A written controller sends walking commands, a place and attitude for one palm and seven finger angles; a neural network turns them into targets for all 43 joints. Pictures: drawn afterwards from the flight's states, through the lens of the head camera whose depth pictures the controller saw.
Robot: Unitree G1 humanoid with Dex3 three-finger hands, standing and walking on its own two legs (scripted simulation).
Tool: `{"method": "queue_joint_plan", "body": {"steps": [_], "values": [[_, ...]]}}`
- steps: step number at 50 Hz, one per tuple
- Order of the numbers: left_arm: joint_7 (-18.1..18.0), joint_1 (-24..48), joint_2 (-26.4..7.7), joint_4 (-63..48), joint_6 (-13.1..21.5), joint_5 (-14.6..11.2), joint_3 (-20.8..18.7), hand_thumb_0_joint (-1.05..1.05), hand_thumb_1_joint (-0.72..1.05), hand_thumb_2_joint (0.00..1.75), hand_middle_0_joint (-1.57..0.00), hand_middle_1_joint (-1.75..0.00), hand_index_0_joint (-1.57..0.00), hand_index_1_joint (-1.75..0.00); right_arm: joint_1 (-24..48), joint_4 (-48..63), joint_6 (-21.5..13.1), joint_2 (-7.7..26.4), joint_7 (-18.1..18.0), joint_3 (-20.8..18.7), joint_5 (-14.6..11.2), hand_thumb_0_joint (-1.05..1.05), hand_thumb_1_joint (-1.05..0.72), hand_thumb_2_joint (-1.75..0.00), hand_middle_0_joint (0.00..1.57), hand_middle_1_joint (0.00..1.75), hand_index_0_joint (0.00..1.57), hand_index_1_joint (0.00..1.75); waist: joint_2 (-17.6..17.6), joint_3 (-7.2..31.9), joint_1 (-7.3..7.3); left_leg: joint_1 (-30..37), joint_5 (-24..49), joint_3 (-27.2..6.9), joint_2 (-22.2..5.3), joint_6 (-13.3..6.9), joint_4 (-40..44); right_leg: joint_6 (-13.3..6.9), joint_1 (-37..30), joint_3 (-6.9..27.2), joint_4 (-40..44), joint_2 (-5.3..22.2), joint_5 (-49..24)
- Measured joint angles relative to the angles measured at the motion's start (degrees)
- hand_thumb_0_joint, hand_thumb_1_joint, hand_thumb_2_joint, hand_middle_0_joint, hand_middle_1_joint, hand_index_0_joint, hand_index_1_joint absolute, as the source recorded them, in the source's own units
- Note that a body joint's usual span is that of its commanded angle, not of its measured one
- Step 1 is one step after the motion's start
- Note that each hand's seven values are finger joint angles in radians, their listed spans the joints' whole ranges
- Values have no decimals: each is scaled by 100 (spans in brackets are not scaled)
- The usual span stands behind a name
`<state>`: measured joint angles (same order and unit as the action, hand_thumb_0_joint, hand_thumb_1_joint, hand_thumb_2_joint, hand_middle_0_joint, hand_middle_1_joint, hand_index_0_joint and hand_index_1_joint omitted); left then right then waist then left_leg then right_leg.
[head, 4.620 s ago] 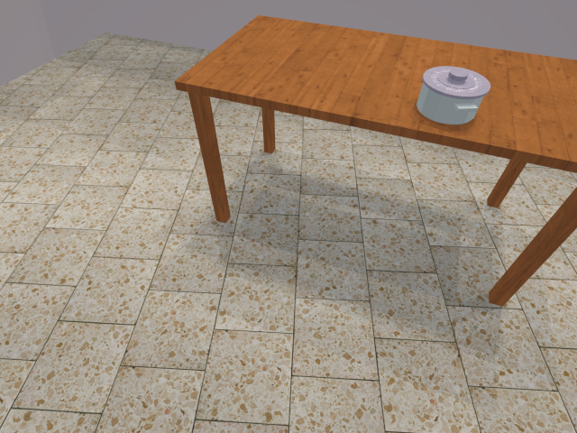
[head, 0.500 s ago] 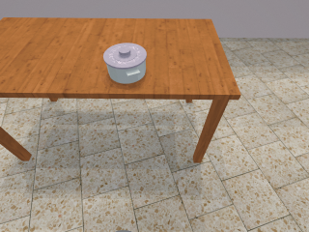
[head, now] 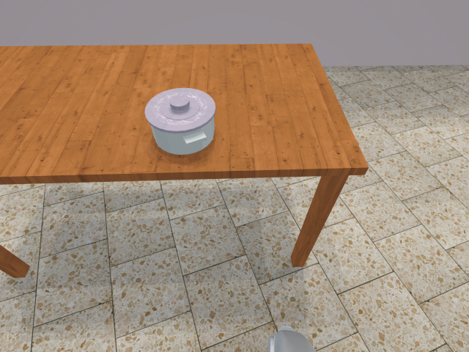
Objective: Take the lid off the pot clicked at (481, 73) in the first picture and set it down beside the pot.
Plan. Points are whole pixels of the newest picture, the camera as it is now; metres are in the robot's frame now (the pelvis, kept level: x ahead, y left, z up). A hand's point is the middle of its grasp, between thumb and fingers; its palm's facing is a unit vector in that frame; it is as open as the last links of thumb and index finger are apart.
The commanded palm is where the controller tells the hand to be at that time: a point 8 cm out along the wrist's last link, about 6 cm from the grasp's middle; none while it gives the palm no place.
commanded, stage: take the last steps up to it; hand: left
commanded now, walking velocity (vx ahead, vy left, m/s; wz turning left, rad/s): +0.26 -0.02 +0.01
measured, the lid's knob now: (179, 102) +0.67 +0.15 +0.04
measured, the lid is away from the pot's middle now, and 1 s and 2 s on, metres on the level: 0.00 0.00 0.00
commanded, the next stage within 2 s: come to a stop and stand still in 0.30 s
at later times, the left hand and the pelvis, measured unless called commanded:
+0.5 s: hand out of the picture +0.15 +0.14 -0.16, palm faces +0.10 -0.97 -0.22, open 7.3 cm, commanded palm none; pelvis +0.15 -0.05 +0.01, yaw +0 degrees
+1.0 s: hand out of the picture +0.15 +0.14 -0.17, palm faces +0.03 -0.96 -0.28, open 7.4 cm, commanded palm none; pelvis +0.15 -0.06 +0.00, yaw -1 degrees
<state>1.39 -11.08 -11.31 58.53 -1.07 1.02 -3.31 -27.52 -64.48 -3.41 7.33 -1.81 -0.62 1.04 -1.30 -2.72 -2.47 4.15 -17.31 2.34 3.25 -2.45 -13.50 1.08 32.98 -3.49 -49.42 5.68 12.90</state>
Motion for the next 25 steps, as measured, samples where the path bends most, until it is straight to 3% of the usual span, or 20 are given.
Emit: {"method": "queue_joint_plan", "body": {"steps": [5,7,9,12,18,25], "values": [[18,370,158,-254,191,-16,41,1,91,90,-20,-29,-19,-30,-147,-190,50,39,23,-16,34,1,-91,-90,20,30,20,30,239,-107,-149,53,-695,-16,-247,212,-674,-252,-662,-183,1314,-236,-49],[-17,462,180,-348,395,0,44,0,91,90,-20,-29,-19,-30,-119,-256,95,20,58,-33,-23,1,-90,-90,20,30,20,30,264,-157,-99,-509,-1162,-55,-351,186,-2212,-421,-830,-243,1375,-302,-335],[-56,476,258,-362,481,-36,57,0,91,90,-20,-29,-19,-30,86,-253,160,67,73,-81,-57,1,-91,-90,20,30,20,30,353,-208,-50,-1350,-1185,-200,-400,94,-4138,-500,-943,-351,1216,-394,-64],[-141,277,366,-267,453,-42,71,0,91,90,-20,-29,-20,-30,468,-57,229,179,90,-160,-9,1,-91,-90,20,30,20,30,393,-100,4,-2402,-637,-150,-548,65,-5409,-502,-1338,-413,1656,-493,-26],[-267,-236,256,-42,479,-28,-14,-2,95,90,-21,-29,-20,-30,1258,496,243,280,119,-230,42,1,-91,-90,19,29,20,30,363,173,106,-3387,59,-26,-864,305,-4511,-558,-1957,-434,2562,-621,-233],[-230,-713,255,282,380,0,109,-1,93,90,-20,-29,-20,-30,1891,676,242,267,153,-154,-11,0,-91,-90,19,29,19,30,294,224,419,-2916,249,-9,-725,422,-2716,-458,-2444,-350,2822,-659,-79]]}}
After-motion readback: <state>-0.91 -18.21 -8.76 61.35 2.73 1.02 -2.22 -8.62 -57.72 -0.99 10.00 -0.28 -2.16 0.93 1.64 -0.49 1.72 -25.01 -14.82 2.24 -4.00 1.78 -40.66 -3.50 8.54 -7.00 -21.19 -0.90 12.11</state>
